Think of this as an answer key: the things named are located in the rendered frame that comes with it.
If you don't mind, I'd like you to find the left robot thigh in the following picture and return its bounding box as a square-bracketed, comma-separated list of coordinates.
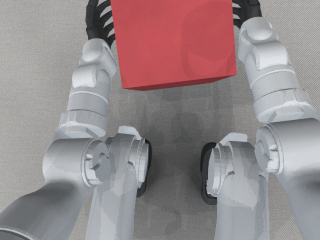
[85, 133, 149, 240]

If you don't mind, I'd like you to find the left robot hand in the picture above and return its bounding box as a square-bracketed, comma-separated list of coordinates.
[85, 0, 116, 49]

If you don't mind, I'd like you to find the carton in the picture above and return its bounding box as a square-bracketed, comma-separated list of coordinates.
[110, 0, 237, 91]

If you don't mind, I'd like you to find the left robot upper arm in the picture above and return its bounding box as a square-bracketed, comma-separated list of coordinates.
[0, 137, 111, 240]

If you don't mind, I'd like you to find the right robot forearm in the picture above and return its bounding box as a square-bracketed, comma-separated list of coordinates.
[237, 16, 320, 123]

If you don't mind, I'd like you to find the left robot forearm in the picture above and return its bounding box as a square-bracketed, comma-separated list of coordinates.
[42, 38, 118, 173]

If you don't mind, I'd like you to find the right robot hand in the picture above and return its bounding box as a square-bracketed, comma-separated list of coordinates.
[232, 0, 262, 29]

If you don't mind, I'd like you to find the left robot foot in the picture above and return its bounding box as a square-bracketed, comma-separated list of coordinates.
[136, 139, 152, 198]

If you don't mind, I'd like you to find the right robot upper arm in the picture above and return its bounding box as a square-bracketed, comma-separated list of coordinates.
[254, 118, 320, 240]

